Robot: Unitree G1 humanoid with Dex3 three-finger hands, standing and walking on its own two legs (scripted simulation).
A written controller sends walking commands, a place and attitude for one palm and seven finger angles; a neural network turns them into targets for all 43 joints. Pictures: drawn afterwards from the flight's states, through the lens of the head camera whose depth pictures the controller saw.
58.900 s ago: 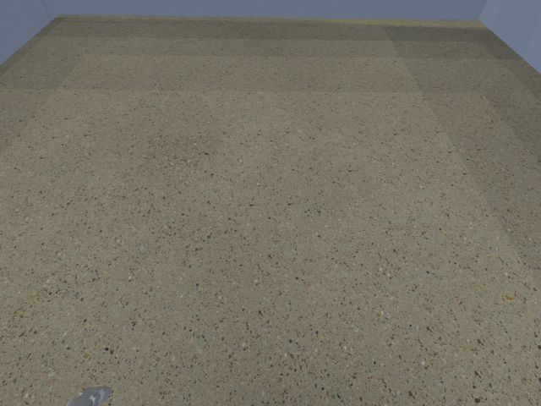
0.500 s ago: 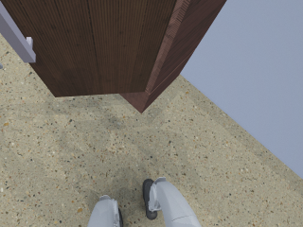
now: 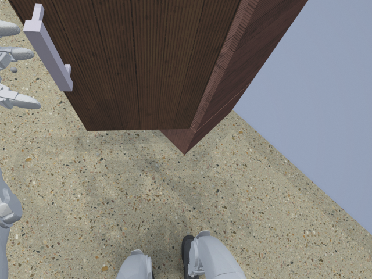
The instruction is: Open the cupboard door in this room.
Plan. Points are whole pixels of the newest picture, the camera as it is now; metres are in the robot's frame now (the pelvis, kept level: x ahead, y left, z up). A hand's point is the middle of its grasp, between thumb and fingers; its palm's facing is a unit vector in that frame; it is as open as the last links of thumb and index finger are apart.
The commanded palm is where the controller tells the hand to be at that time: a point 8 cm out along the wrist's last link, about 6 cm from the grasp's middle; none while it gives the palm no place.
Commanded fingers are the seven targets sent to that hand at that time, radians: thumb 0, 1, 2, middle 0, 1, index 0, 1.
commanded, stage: move the hooked fingers beside the handle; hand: left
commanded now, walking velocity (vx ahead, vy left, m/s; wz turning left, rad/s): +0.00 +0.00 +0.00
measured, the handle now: (54, 52) +0.55 +0.23 +0.06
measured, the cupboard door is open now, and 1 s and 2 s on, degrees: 50 49 49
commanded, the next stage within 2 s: slide the fingers in behind the handle in 0.14 s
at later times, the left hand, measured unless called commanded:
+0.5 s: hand (21, 70) +0.50 +0.27 +0.06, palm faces -0.02 -1.00 -0.02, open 14.0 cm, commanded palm +0.49 +0.30 +0.06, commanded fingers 0.00 -0.50 0.30 -0.30 -1.20 -0.30 -1.20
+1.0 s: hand (45, 71) +0.50 +0.23 +0.06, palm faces -0.03 -1.00 -0.01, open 14.0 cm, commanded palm +0.48 +0.27 +0.06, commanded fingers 0.00 -0.50 0.30 -0.30 -1.20 -0.30 -1.20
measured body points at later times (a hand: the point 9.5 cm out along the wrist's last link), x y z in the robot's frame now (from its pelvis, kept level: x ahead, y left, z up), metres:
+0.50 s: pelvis -0.02 -0.01 -0.01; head +0.16 +0.04 +0.39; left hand +0.50 +0.33 +0.06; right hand -0.04 -0.28 -0.10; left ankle -0.06 +0.06 -0.67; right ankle +0.05 -0.13 -0.67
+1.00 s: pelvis -0.02 +0.00 +0.00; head +0.15 +0.03 +0.42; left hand +0.50 +0.29 +0.07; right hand -0.02 -0.27 -0.10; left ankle -0.06 +0.06 -0.67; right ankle +0.05 -0.13 -0.67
